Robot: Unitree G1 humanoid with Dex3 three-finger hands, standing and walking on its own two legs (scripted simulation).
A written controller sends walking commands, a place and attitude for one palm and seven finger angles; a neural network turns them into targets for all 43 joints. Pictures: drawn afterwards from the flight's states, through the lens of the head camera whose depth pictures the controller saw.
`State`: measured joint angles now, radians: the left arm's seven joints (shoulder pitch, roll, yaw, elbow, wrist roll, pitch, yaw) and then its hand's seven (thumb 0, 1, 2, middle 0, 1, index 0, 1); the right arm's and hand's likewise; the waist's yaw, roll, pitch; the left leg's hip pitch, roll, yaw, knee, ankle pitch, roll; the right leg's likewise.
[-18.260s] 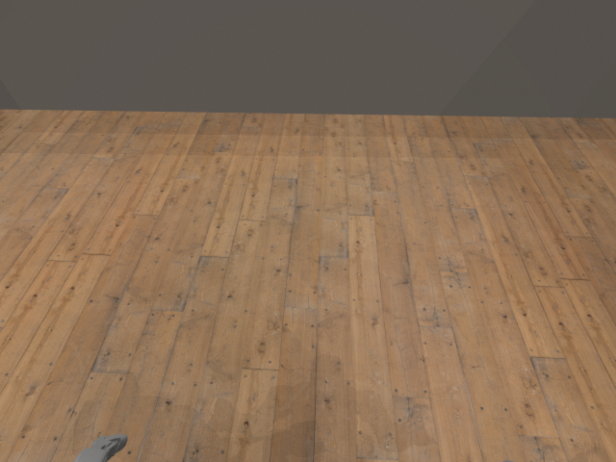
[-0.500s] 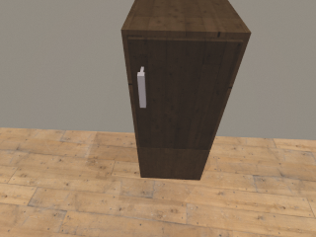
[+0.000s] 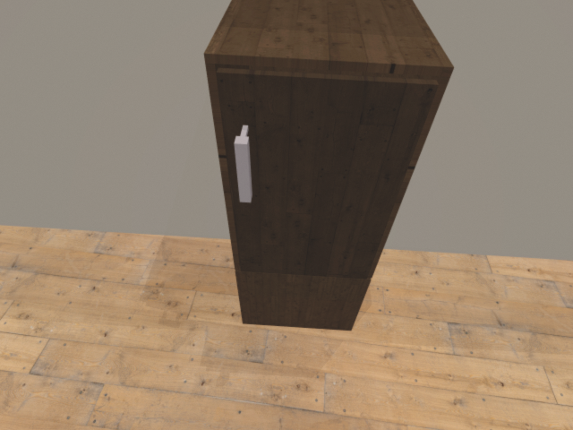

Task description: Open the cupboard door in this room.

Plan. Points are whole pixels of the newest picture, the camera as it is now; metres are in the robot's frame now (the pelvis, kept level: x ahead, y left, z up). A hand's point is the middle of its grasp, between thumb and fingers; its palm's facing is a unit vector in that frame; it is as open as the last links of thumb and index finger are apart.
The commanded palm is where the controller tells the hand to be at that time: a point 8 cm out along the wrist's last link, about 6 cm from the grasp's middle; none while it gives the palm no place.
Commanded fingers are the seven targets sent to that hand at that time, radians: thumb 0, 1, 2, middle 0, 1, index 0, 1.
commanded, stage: come to a stop and stand still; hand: left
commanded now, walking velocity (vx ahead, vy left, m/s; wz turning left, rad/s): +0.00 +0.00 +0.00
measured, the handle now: (245, 164) +0.57 +0.12 +0.04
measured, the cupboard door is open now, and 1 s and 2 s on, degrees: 0 0 0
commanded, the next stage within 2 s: look again from close up in 0.14 s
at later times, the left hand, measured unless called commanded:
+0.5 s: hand out of the picture -0.01 +0.16 -0.18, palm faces +0.04 -0.99 -0.16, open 7.3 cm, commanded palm none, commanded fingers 0.00 0.90 0.90 -0.20 -0.30 -0.20 -0.30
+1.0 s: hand out of the picture -0.02 +0.14 -0.18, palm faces +0.04 -0.99 -0.13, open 7.3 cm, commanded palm none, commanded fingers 0.00 0.90 0.90 -0.20 -0.30 -0.20 -0.30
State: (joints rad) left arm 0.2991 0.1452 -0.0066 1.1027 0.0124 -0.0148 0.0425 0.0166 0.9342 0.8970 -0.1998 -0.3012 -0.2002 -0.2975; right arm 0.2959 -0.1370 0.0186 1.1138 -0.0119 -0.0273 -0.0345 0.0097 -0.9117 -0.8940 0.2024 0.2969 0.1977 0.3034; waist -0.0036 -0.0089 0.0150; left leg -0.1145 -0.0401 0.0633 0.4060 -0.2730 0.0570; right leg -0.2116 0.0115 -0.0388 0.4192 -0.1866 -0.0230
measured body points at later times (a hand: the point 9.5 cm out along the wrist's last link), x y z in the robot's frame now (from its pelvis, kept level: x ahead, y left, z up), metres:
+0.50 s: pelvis +0.00 +0.00 +0.00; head +0.00 +0.00 +0.45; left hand -0.01 +0.21 -0.16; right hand -0.02 -0.21 -0.16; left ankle -0.03 +0.08 -0.74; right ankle +0.03 -0.10 -0.74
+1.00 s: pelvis +0.00 +0.00 +0.00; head +0.00 +0.01 +0.45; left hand -0.02 +0.20 -0.17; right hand -0.02 -0.21 -0.16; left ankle -0.03 +0.08 -0.74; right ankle +0.03 -0.10 -0.74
